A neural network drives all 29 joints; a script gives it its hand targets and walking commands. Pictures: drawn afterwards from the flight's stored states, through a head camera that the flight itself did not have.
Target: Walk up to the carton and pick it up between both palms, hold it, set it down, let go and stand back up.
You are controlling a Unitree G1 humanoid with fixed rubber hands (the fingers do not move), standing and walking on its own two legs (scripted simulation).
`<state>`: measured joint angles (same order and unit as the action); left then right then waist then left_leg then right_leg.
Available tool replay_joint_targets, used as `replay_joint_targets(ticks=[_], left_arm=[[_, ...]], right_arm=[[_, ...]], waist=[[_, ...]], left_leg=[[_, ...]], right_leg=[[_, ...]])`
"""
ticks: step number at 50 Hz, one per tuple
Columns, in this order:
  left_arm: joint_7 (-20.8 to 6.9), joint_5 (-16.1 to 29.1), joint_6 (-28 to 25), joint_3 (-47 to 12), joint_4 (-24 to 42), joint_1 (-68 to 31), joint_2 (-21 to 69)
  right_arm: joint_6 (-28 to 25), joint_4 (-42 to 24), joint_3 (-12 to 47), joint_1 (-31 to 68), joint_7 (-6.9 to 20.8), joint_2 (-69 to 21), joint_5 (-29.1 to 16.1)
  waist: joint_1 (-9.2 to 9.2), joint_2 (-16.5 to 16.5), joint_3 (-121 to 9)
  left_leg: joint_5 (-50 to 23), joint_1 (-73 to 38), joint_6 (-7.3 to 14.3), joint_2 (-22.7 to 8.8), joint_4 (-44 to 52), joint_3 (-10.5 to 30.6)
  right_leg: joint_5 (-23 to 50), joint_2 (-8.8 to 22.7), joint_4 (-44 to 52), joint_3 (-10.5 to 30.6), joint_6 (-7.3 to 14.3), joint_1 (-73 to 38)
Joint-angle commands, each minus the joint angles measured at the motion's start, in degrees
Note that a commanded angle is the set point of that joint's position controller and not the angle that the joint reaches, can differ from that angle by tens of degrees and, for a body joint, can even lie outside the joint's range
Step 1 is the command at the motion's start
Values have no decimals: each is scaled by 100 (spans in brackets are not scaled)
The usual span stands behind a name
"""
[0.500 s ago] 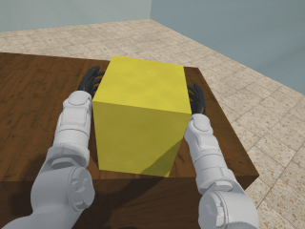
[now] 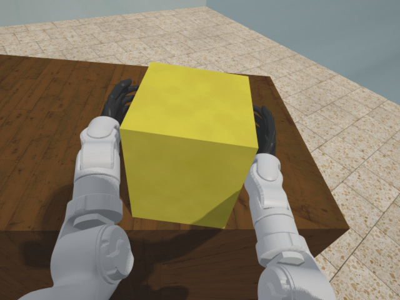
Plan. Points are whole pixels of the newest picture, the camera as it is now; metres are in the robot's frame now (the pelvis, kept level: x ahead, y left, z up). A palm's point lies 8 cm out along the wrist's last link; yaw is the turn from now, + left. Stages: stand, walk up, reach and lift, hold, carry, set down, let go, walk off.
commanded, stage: set down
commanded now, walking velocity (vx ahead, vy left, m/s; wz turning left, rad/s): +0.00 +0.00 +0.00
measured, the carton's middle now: (189, 148) +0.41 +0.01 +0.11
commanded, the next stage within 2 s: none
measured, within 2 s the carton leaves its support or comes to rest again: neither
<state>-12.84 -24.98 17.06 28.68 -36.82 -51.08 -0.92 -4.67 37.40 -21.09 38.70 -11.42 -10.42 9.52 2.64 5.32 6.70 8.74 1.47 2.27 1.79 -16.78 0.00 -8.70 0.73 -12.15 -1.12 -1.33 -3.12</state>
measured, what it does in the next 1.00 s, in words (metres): stands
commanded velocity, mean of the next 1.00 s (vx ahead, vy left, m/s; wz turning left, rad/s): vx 0.00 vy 0.00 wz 0.00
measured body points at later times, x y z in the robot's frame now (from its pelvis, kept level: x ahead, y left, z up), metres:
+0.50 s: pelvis +0.01 +0.00 +0.00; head +0.01 +0.04 +0.45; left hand +0.44 +0.16 +0.15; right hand +0.39 -0.14 +0.12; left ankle +0.01 +0.09 -0.75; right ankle -0.01 -0.13 -0.75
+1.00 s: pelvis -0.01 +0.00 +0.00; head -0.02 +0.02 +0.45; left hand +0.44 +0.18 +0.18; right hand +0.39 -0.20 +0.16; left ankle +0.01 +0.09 -0.75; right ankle -0.01 -0.13 -0.75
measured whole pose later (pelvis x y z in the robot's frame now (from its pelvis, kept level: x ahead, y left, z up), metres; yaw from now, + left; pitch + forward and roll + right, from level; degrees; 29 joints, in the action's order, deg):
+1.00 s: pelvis -0.01 +0.00 +0.00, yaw -3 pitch +1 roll -2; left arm -1.5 11.6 21.5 1.9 -49.4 -53.0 -23.2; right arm 17.5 41.5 -0.6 45.8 -17.2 9.0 -20.4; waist 3.9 1.6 -3.3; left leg 10.3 14.0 1.8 -1.0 -23.2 -3.3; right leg -8.4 -0.8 -17.2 -0.9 -0.4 9.8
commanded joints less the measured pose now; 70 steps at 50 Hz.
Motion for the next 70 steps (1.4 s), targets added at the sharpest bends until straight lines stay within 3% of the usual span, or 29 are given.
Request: replay_joint_targets(ticks=[1,12,20,22,24,28,31,34,38,44,49,54,65,66,70], left_arm=[[-421,-8,3,-1368,-213,-1564,2287],[-494,-93,51,-1300,39,-1297,2162],[-358,-15,-33,-1266,85,-1240,1714],[-195,108,-112,-1239,53,-1218,1189],[169,416,-289,-1241,69,-1237,118],[1121,1798,-644,-2087,342,-1911,-805],[1334,2420,-539,-2203,646,-1996,-1312],[1361,2736,-331,-2194,848,-2064,-1856],[1332,2984,-41,-2163,818,-2276,-2335],[1216,3359,235,-2306,165,-2397,-2747],[1094,3798,167,-2658,-454,-2775,-2946],[1053,4070,75,-2889,-765,-3261,-3114],[1064,3952,621,-2667,-579,-3875,-3572],[1019,4032,735,-2595,-809,-4554,-4083],[1036,4120,930,-2734,-918,-4621,-3850]], right_arm=[[95,1,1493,1969,591,-1663,266],[57,98,1453,1575,600,-1486,301],[26,129,1321,1435,538,-1054,246],[1,157,1214,1376,444,-534,134],[-55,148,1009,1309,201,489,-129],[-66,-462,1448,2281,-416,1071,-1055],[182,-1135,1738,2615,-650,1470,-1668],[573,-1323,1976,2563,-773,1784,-2141],[1148,-1185,2059,2605,-788,2046,-2563],[1801,-733,1986,2789,-659,2431,-2929],[2082,-611,1920,3227,-527,2509,-2986],[2225,-653,1810,3732,-456,2503,-2903],[2674,-836,1599,4269,-613,2657,-2862],[2830,-899,1614,4889,-679,2734,-2760],[3038,-622,1696,4955,-723,2755,-3031]], waist=[[225,-722,-1340],[272,-642,-886],[255,-663,-885],[247,-693,-967],[272,-755,-1177],[265,-904,-2759],[183,-952,-4123],[98,-969,-4388],[40,-994,-4006],[109,-979,-3377],[212,-946,-3188],[312,-916,-3348],[404,-993,-3676],[340,-710,-3413],[367,-1066,-3706]], left_leg=[[-1136,-985,-336,-210,51,-629],[-1483,-1124,-353,-230,30,-633],[-1389,-1128,-350,-234,49,-647],[-1369,-1116,-359,-232,31,-650],[-1322,-1011,-370,-238,-32,-637],[-1748,-602,-388,-295,-542,-484],[-2658,-767,-497,-269,-1024,-421],[-2858,-764,-526,-248,-1143,-395],[-2452,-620,-502,-256,-970,-361],[-1651,-396,-419,-283,-679,-285],[-1003,-108,-294,-278,-547,-184],[-697,22,-189,-257,-532,-101],[-899,86,-228,-185,-527,-173],[-552,542,-141,-81,-498,-267],[-742,352,-248,-181,-479,-266]], right_leg=[[305,-246,95,-703,-195,244],[375,-269,139,-731,-219,253],[324,-268,126,-707,-213,291],[350,-275,90,-674,-210,305],[437,-288,1,-607,-197,377],[1436,-356,-348,-405,-129,613],[2406,-402,-627,-298,-154,488],[2595,-411,-731,-226,-162,472],[2230,-391,-692,-155,-97,630],[1432,-350,-492,-112,75,929],[886,-266,-446,-100,186,1129],[792,-198,-517,-95,229,1148],[1480,-202,-681,-70,144,618],[1394,-138,-626,-24,68,444],[1461,-180,-688,-64,134,372]])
